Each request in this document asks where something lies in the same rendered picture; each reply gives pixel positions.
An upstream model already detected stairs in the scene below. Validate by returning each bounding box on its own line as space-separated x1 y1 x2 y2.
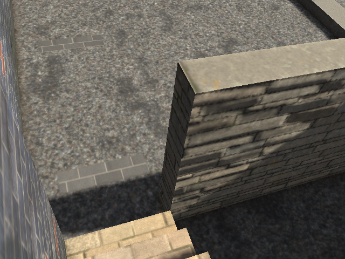
64 210 211 259

